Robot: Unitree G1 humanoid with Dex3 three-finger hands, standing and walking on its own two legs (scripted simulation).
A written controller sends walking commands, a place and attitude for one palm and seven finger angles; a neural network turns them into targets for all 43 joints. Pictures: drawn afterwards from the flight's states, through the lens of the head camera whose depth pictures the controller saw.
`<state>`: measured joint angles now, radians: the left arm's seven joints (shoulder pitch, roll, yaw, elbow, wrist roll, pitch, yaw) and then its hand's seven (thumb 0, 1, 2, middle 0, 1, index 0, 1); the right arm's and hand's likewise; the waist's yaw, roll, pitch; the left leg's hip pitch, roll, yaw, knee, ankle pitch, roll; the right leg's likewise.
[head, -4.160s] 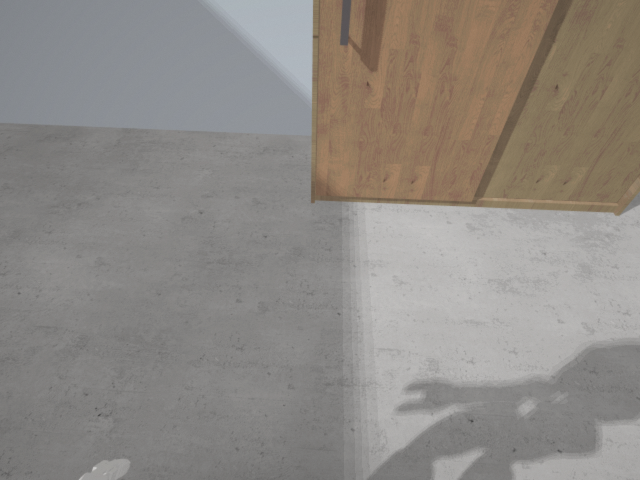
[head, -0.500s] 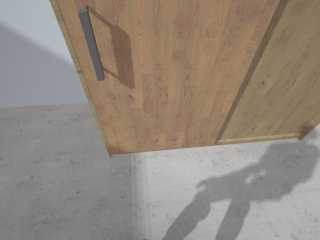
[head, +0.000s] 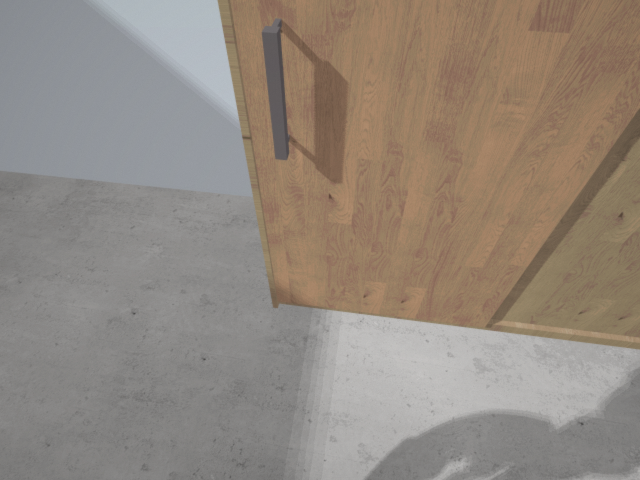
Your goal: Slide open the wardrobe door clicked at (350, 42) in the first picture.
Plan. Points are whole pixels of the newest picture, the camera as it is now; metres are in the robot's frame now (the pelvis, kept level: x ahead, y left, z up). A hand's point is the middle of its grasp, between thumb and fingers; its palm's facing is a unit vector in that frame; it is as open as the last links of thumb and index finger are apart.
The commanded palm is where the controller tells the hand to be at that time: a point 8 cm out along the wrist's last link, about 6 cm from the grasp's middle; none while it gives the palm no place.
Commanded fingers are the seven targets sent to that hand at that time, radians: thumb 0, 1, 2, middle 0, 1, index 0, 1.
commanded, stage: take the last steps up to it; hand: left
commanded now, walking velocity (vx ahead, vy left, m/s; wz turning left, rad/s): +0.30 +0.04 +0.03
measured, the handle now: (279, 94) +0.73 +0.16 +0.09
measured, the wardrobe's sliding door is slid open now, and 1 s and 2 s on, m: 0.00 0.00 0.00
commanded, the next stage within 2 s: come to a stop and stand still in 0.68 s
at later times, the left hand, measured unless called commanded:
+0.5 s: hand (210, 415) +0.23 +0.21 -0.17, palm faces -0.03 -0.98 -0.20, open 7.4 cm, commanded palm none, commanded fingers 0.00 0.90 0.90 -0.20 -0.30 -0.20 -0.30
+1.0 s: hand (215, 413) +0.24 +0.20 -0.20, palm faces +0.06 -0.99 -0.13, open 7.3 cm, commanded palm none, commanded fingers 0.00 0.90 0.90 -0.20 -0.30 -0.20 -0.30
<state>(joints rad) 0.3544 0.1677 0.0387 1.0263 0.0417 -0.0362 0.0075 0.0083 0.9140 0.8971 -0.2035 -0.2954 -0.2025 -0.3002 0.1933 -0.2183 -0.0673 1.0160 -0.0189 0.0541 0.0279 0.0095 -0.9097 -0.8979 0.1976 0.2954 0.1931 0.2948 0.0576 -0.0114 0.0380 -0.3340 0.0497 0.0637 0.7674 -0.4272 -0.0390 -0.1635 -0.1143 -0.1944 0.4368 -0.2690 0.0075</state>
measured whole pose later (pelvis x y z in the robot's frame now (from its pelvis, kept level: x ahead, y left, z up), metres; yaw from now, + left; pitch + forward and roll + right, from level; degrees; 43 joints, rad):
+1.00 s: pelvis +0.25 +0.04 -0.01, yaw -1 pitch -2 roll -1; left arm 0.30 0.15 0.02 1.12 0.02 0.00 0.03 0.01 0.92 0.90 -0.20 -0.29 -0.20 -0.30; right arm 0.20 -0.15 -0.02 1.08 -0.01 -0.02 -0.03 0.01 -0.94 -0.90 0.20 0.30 0.20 0.30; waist 0.04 -0.04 0.03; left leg -0.27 0.06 0.10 0.51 -0.20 0.02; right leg -0.18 -0.05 -0.12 0.48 -0.25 0.02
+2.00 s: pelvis +0.19 +0.06 -0.01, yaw -2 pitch -3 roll -1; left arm 0.30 0.18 0.00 1.06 0.03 0.01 0.05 0.01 0.91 0.90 -0.20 -0.30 -0.20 -0.30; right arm 0.20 -0.18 0.00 0.96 -0.01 0.00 -0.02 0.00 -0.91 -0.90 0.20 0.30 0.19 0.29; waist 0.04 0.01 0.03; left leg -0.20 -0.02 0.08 0.58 -0.34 0.06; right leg -0.21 -0.09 -0.06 0.56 -0.30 0.02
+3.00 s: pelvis +0.21 +0.04 -0.01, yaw -2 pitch -1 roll +1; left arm 0.27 0.16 -0.02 1.08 0.02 -0.01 0.04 0.01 0.92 0.90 -0.20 -0.29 -0.20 -0.30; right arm 0.24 -0.17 0.00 1.09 0.00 -0.02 -0.03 0.01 -0.91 -0.90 0.20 0.30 0.20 0.30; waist 0.00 0.00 0.03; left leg -0.16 -0.01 0.07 0.46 -0.29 0.02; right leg -0.20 -0.02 0.04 0.49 -0.28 0.02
